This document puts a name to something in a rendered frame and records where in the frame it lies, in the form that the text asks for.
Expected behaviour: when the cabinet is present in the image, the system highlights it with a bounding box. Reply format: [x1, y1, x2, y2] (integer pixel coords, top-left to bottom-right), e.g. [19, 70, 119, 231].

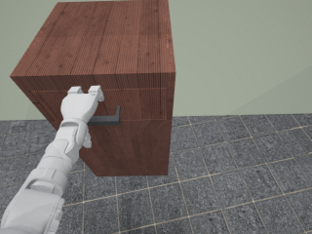
[10, 0, 176, 176]

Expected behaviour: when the left robot forearm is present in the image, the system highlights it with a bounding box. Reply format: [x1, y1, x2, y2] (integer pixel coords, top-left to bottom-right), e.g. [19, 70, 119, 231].
[0, 118, 88, 229]

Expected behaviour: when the handle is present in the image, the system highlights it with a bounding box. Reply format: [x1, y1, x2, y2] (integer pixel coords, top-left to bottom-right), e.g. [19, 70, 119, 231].
[87, 105, 121, 126]

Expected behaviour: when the robot left upper arm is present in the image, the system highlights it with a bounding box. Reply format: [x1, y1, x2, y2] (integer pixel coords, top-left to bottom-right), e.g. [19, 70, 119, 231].
[0, 188, 65, 234]

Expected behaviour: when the robot left hand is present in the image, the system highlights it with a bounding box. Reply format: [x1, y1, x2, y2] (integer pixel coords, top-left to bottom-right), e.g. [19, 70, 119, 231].
[60, 85, 104, 148]

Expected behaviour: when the drawer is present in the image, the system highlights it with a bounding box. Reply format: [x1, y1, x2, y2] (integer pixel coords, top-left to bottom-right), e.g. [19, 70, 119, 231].
[31, 87, 167, 122]

